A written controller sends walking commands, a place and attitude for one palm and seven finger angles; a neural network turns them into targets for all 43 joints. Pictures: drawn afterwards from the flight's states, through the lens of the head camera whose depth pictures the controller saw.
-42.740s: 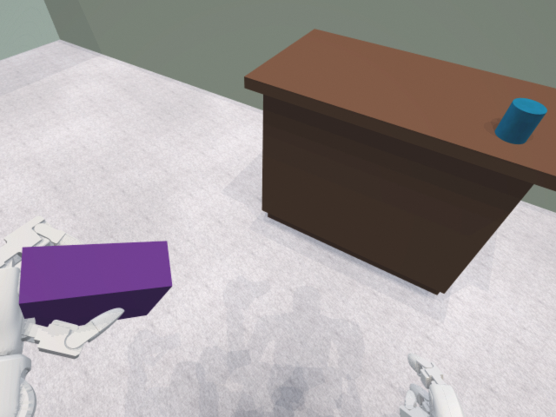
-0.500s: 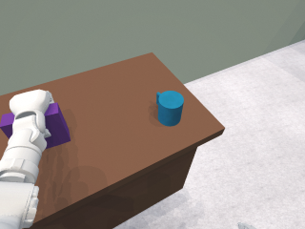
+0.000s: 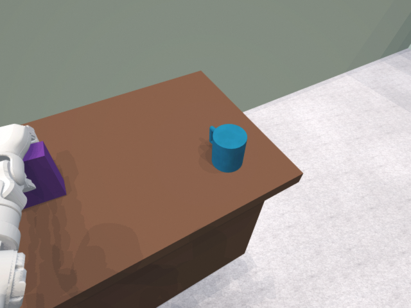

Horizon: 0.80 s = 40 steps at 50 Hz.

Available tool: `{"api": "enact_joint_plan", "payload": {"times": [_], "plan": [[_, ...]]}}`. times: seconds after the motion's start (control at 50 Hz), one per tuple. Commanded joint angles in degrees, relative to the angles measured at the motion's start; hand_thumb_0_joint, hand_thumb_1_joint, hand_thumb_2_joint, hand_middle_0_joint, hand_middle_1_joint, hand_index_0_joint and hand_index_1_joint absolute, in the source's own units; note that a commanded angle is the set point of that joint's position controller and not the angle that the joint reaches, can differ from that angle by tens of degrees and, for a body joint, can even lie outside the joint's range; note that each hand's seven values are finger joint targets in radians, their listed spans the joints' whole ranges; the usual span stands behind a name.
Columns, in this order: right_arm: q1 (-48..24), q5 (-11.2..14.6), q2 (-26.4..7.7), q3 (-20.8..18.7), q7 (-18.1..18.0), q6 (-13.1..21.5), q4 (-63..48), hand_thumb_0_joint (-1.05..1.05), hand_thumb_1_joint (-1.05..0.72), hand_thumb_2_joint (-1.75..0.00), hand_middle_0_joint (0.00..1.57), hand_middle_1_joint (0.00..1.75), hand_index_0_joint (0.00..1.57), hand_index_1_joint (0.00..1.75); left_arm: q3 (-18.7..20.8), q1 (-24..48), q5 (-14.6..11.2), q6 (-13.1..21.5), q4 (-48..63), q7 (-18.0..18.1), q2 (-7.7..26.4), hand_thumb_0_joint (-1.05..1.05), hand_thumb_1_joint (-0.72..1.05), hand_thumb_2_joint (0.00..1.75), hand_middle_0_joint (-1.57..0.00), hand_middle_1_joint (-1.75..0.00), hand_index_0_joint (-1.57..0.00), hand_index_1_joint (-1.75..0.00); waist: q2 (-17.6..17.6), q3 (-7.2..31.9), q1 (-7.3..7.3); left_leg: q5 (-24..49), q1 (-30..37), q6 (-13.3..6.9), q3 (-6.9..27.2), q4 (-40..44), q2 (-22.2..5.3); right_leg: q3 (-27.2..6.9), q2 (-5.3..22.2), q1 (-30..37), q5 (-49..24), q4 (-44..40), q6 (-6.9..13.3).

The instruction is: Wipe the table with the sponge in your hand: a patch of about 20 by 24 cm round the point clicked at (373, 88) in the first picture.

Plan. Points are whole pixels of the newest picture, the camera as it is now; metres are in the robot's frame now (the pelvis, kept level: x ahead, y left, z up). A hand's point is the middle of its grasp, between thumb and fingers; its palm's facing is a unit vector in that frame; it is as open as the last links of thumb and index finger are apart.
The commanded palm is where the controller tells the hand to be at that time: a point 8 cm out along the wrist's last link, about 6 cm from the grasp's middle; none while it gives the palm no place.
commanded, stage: slide back across to the first lane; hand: left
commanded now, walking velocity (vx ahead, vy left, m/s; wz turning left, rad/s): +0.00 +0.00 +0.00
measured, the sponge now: (23, 186) +0.35 +0.40 +0.03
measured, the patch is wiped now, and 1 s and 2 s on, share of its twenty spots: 1.00 1.00 1.00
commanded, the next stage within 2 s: wipe back along the first lane in 0.26 s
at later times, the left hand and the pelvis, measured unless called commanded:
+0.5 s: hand (5, 170) +0.35 +0.41 +0.08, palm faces -0.07 -0.03 -1.00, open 9.5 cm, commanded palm +0.32 +0.40 +0.13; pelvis +0.00 +0.03 +0.00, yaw +2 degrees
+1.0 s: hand (9, 192) +0.30 +0.38 +0.07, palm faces -0.02 -0.05 -1.00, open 9.6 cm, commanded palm +0.27 +0.37 +0.11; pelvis -0.01 +0.02 +0.00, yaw +2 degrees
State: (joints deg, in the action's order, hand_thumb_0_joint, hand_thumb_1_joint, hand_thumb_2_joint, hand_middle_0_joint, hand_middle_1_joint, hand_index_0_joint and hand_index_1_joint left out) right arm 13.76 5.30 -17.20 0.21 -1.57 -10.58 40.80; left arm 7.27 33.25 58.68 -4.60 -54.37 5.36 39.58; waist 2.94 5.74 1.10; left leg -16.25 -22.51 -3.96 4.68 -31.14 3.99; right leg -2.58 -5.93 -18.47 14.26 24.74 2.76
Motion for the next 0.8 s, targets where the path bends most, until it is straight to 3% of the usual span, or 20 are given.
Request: {"api": "enact_joint_plan", "payload": {"times": [0.0, 0.02, 0.08, 0.14, 0.2, 0.24, 0.26, 0.28, 0.32, 0.34, 0.38, 0.42, 0.44, 0.52, 0.54, 0.56, 0.62, 0.7, 0.76, 0.78], "plan": [[-3.07, -0.19, -8.57, -2.93, -0.81, 2.04, -7.03, 0.0, -0.9, -0.9, 0.2, 0.3, 0.2, 0.3, 1.64, 18.9, -0.13, 0.37, 12.63, 0.1, 19.17, 0.0, 0.1, 1.3, -1.2, -1.6, -1.2, -1.6, 3.48, 15.33, -1.14, 20.42, 8.66, -0.23, -0.19, 2.99, -1.38, 0.72, 2.66, 7.77, -17.97, -2.0, 2.13], [-2.87, -0.2, -8.85, -3.03, -0.96, 2.08, -6.66, 0.0, -0.9, -0.9, 0.2, 0.3, 0.2, 0.3, 2.39, 18.8, -0.07, 0.9, 12.58, -0.27, 19.95, 0.0, 0.1, 1.3, -1.2, -1.6, -1.2, -1.6, 2.78, 15.1, -1.01, 21.15, 9.53, -0.05, 0.19, 2.97, -1.64, 0.87, 2.55, 6.94, -17.82, -2.14, 2.18], [-2.49, -0.36, -8.69, -3.14, -1.16, 2.38, -6.84, 0.0, -0.9, -0.9, 0.2, 0.3, 0.2, 0.3, 0.63, 19.76, -0.47, 2.85, 14.85, -1.11, 17.64, 0.0, 0.1, 1.3, -1.2, -1.6, -1.2, -1.6, 2.31, 15.08, -0.43, 23.33, 12.4, 0.6, 1.23, 2.94, -2.29, 1.8, 2.23, 4.3, -16.32, -2.3, 2.14], [-3.0, -0.48, -8.76, -2.95, -1.3, 2.41, -6.91, 0.0, -0.9, -0.9, 0.2, 0.3, 0.2, 0.3, 2.19, 20.98, -0.18, 4.16, 16.13, -1.08, 19.42, 0.0, 0.1, 1.3, -1.2, -1.6, -1.2, -1.6, 4.33, 14.3, -1.19, 25.36, 13.58, 1.53, 2.2, 3.42, -2.65, 2.17, 2.06, 2.36, -15.01, -2.32, 2.61], [-2.63, -0.9, -8.58, -3.34, -0.88, 2.02, -6.58, 0.0, -0.9, -0.9, 0.2, 0.3, 0.2, 0.3, 1.48, 20.2, 0.55, 4.35, 17.06, -0.25, 18.05, 0.0, 0.1, 1.3, -1.2, -1.6, -1.2, -1.6, 5.77, 15.56, -1.32, 30.57, 16.06, 2.79, 3.01, 2.41, -3.16, 2.86, 1.98, 0.67, -15.17, -1.39, 2.63], [-3.34, -1.1, -8.67, -3.27, -0.52, 1.96, -7.36, 0.0, -0.9, -0.9, 0.2, 0.3, 0.2, 0.3, 3.95, 18.37, 0.39, 4.56, 19.87, 0.3, 19.73, 0.0, 0.1, 1.3, -1.2, -1.6, -1.2, -1.6, 8.03, 18.1, -2.8, 36.07, 18.17, 3.92, 4.5, 2.32, -3.87, 2.9, 1.89, 0.49, -15.27, -0.91, 2.87], [-3.05, -1.33, -8.48, -3.5, -0.27, 1.9, -7.18, 0.0, -0.9, -0.9, 0.2, 0.3, 0.2, 0.3, 3.34, 16.79, 0.43, 4.16, 19.5, 0.61, 18.65, 0.0, 0.1, 1.3, -1.2, -1.6, -1.2, -1.6, 8.02, 18.42, -2.63, 37.98, 18.97, 4.28, 4.86, 1.65, -4.13, 3.07, 1.92, 0.17, -15.21, -0.49, 2.68], [-2.94, -1.49, -8.41, -3.61, -0.06, 1.78, -7.22, 0.0, -0.9, -0.9, 0.2, 0.3, 0.2, 0.3, 2.72, 16.2, 0.13, 3.59, 19.37, 0.82, 17.53, 0.0, 0.1, 1.3, -1.2, -1.6, -1.2, -1.6, 6.67, 17.85, -2.4, 37.74, 18.67, 4.4, 4.95, 1.5, -4.27, 3.18, 1.9, -0.16, -14.94, -0.7, 2.47], [-3.43, -1.54, -8.77, -3.45, -0.1, 1.2, -6.85, 0.0, -0.9, -0.9, 0.2, 0.3, 0.2, 0.3, 4.54, 16.26, -0.13, 2.62, 18.02, 1.19, 19.77, 0.0, 0.1, 1.3, -1.2, -1.6, -1.2, -1.6, 3.61, 17.14, -2.43, 32.6, 15.59, 3.97, 3.98, 2.12, -3.67, 2.83, 1.96, 1.52, -14.37, -1.11, 2.44], [-4.22, -1.36, -8.81, -3.04, -0.28, 1.14, -7.15, 0.0, -0.9, -0.9, 0.2, 0.3, 0.2, 0.3, 4.43, 18.07, -0.59, 2.51, 18.68, 1.2, 19.76, 0.0, 0.1, 1.3, -1.2, -1.6, -1.2, -1.6, 3.95, 16.51, -2.48, 31.53, 15.27, 4.06, 4.63, 2.86, -3.71, 2.82, 1.98, 1.11, -13.67, -1.05, 2.58], [-4.21, -1.32, -8.4, -3.31, -0.01, 1.53, -7.53, 0.0, -0.9, -0.9, 0.2, 0.3, 0.2, 0.3, 0.6, 18.12, -0.58, 1.91, 20.32, 1.36, 15.29, 0.0, 0.1, 1.3, -1.2, -1.6, -1.2, -1.6, 5.0, 17.16, -1.82, 32.07, 17.55, 4.38, 5.68, 2.67, -4.33, 3.43, 2.12, -0.66, -12.27, -0.8, 2.24], [-4.3, -1.4, -8.41, -3.5, 0.26, 1.46, -7.64, 0.0, -0.9, -0.9, 0.2, 0.3, 0.2, 0.3, 0.55, 13.89, -0.51, 0.71, 19.61, 1.18, 14.09, 0.0, 0.1, 1.3, -1.2, -1.6, -1.2, -1.6, 3.75, 17.22, -2.42, 32.95, 17.64, 4.6, 6.04, 2.69, -4.56, 3.33, 2.14, -0.17, -11.78, -1.22, 2.23], [-5.2, -1.2, -8.53, -3.13, 0.34, 1.44, -7.97, 0.0, -0.9, -0.9, 0.2, 0.3, 0.2, 0.3, 0.7, 13.91, -0.68, 0.47, 20.96, 0.86, 14.17, 0.0, 0.1, 1.3, -1.2, -1.6, -1.2, -1.6, 5.54, 17.34, -2.71, 33.53, 18.19, 4.98, 6.77, 3.06, -4.81, 3.14, 2.07, -0.52, -11.22, -1.16, 2.47], [-5.37, -1.39, -8.16, -3.16, 0.57, 1.16, -8.5, 0.0, -0.9, -0.9, 0.2, 0.3, 0.2, 0.3, -1.68, 9.46, -1.9, -1.47, 22.25, 0.27, 10.38, 0.0, 0.1, 1.3, -1.2, -1.6, -1.2, -1.6, 2.82, 16.53, -2.54, 32.4, 17.1, 4.7, 6.14, 3.03, -4.31, 3.09, 2.09, 1.46, -11.94, -1.73, 2.23], [-6.21, -1.34, -8.41, -3.08, 0.59, 1.15, -8.54, 0.0, -0.9, -0.9, 0.2, 0.3, 0.2, 0.3, 1.13, 7.72, -2.51, -1.64, 23.02, 0.25, 12.48, 0.0, 0.1, 1.3, -1.2, -1.6, -1.2, -1.6, 3.42, 16.56, -3.45, 33.07, 17.11, 4.9, 6.58, 3.5, -4.59, 2.71, 2.14, 2.07, -12.02, -1.7, 2.48], [-6.18, -1.36, -8.05, -2.96, 0.7, 1.13, -8.77, 0.0, -0.9, -0.9, 0.2, 0.3, 0.2, 0.3, -1.14, 6.93, -2.64, -1.96, 23.84, 0.02, 10.1, 0.0, 0.1, 1.3, -1.2, -1.6, -1.2, -1.6, 3.03, 16.19, -3.05, 33.37, 16.95, 4.87, 6.49, 3.28, -4.5, 3.18, 2.17, 2.3, -12.17, -1.47, 2.26], [-7.29, -1.34, -7.76, -2.95, 1.23, 1.17, -9.6, 0.0, -0.9, -0.9, 0.2, 0.3, 0.2, 0.3, -1.98, 2.77, -2.98, -3.13, 26.92, -0.24, 8.18, 0.0, 0.1, 1.3, -1.2, -1.6, -1.2, -1.6, 3.53, 14.65, -3.44, 32.33, 17.23, 5.08, 7.57, 3.89, -4.95, 3.18, 2.22, 2.02, -10.63, -1.84, 2.12], [-8.47, -1.27, -7.81, -2.61, 1.11, 1.0, -9.65, 0.0, -0.9, -0.9, 0.2, 0.3, 0.2, 0.3, -1.02, 0.29, -2.99, -4.6, 27.01, -0.42, 8.59, 0.0, 0.1, 1.3, -1.2, -1.6, -1.2, -1.6, 0.86, 11.05, -3.75, 25.34, 13.43, 4.41, 6.39, 5.25, -4.14, 3.01, 2.09, 3.13, -8.79, -2.28, 2.43], [-9.49, -1.26, -7.35, -2.4, 1.04, 1.23, -10.3, 0.0, -0.9, -0.9, 0.2, 0.3, 0.2, 0.3, -2.7, -0.45, -2.96, -5.35, 29.24, -0.36, 6.35, 0.0, 0.1, 1.3, -1.2, -1.6, -1.2, -1.6, 1.78, 10.34, -3.69, 24.09, 13.41, 4.27, 6.48, 5.6, -4.15, 2.87, 2.21, 3.34, -8.35, -2.1, 2.49], [-9.36, -1.19, -7.55, -2.39, 1.03, 1.23, -9.94, 0.0, -0.9, -0.9, 0.2, 0.3, 0.2, 0.3, -2.01, -1.29, -2.76, -5.78, 28.25, -0.36, 7.12, 0.0, 0.1, 1.3, -1.2, -1.6, -1.2, -1.6, 1.27, 9.71, -3.67, 22.87, 12.88, 4.18, 6.16, 5.68, -4.07, 2.79, 2.16, 3.27, -8.01, -2.28, 2.6]]}}
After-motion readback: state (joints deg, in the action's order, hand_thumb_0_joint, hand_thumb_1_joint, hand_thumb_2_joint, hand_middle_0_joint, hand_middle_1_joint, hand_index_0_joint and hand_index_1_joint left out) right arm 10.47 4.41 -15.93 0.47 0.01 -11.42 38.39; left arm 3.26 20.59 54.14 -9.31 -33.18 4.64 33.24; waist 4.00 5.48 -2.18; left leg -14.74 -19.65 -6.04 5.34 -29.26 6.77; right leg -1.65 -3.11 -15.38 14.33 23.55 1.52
